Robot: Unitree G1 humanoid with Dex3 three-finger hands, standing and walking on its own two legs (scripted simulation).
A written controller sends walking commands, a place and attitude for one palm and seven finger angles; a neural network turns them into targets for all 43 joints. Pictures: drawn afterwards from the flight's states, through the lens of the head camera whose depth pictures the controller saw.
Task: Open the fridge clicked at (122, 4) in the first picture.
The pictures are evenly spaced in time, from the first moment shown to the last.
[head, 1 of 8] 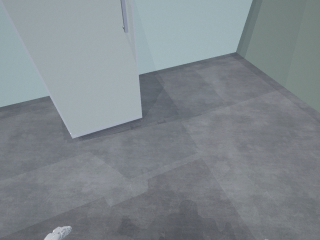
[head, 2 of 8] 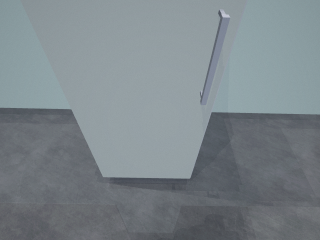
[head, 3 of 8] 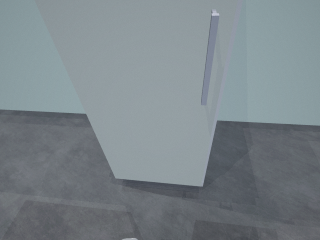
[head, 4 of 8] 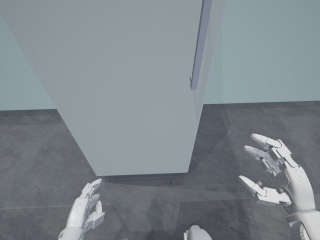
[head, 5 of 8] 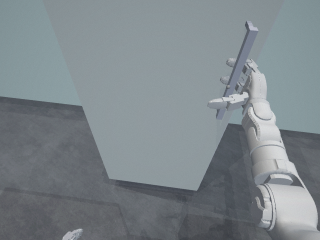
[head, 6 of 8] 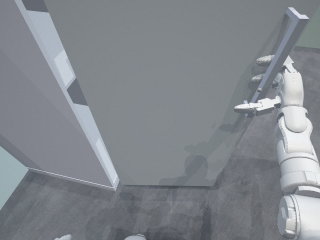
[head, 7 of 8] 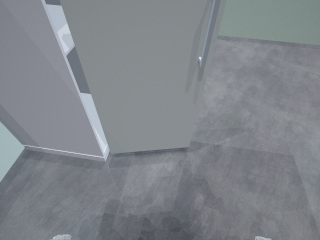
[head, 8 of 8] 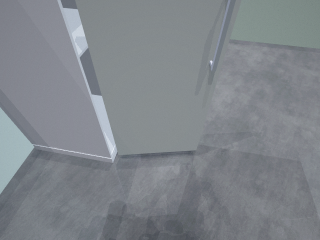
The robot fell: no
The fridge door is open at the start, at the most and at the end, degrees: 0 86 75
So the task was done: yes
